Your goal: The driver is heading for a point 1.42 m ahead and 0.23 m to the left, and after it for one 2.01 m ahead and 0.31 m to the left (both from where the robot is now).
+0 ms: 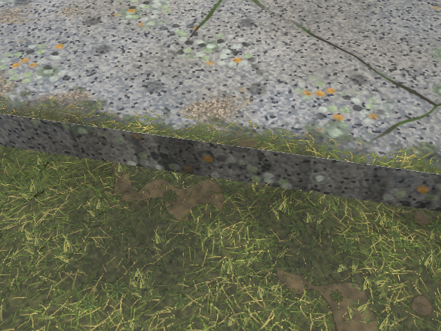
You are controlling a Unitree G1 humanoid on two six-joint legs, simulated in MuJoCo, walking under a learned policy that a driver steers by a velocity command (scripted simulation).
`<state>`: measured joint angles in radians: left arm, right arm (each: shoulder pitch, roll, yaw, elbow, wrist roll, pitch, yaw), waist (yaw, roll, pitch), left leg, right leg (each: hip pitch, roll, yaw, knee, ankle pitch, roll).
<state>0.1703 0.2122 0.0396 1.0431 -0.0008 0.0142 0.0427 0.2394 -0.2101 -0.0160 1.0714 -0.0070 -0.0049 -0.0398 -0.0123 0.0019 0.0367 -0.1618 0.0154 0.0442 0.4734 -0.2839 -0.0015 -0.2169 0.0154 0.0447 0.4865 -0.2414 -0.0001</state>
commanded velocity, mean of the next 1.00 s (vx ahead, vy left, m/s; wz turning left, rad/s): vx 0.33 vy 0.00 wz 0.00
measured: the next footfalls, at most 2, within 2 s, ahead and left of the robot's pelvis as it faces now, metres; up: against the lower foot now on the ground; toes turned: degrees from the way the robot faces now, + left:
right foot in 0.76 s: +0.10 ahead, -0.15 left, +0.00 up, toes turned -4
left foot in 1.20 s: +0.54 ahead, +0.05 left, +0.00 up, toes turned +4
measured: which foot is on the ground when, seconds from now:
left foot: down 0.00-0.76, up 0.78-1.00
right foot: down 0.00-0.52, up 0.54-0.74, down 0.76-1.00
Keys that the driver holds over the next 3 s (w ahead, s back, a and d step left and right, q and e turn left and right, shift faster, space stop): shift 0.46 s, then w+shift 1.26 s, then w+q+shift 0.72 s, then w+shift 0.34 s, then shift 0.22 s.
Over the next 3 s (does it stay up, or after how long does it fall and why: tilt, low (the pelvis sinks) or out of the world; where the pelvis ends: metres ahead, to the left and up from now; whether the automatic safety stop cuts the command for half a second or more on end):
stays up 1.92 0.34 0.18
